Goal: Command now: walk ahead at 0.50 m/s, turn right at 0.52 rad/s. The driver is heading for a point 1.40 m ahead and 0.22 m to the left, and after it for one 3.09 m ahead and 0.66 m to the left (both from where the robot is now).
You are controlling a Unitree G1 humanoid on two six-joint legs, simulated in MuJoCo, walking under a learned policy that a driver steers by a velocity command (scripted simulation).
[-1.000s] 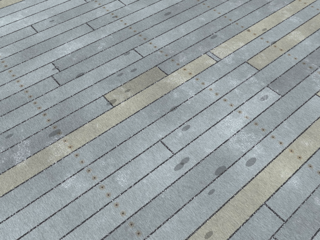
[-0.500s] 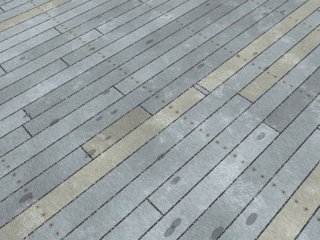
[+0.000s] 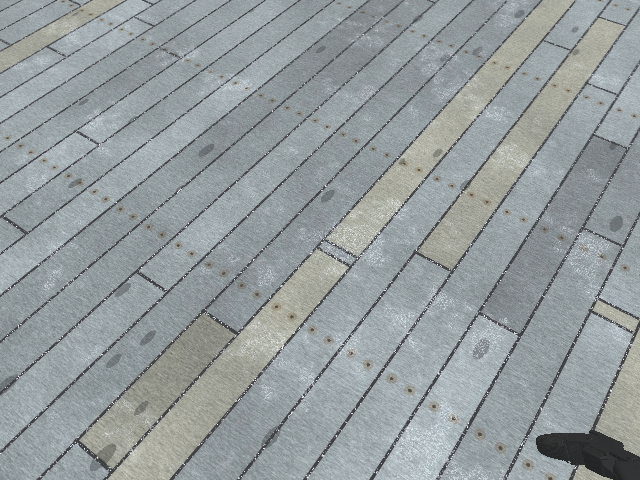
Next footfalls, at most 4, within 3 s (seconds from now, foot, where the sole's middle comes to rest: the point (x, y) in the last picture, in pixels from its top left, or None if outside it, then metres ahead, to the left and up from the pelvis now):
0.44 right None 0.35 -0.12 -0.76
0.94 left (292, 414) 0.58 0.15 -0.76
1.46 right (322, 306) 0.86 0.11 -0.76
2.00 left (244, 312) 0.82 0.29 -0.76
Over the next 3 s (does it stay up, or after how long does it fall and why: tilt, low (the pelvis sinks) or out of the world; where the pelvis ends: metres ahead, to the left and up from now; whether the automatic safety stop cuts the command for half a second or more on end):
stays up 1.24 0.17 -0.01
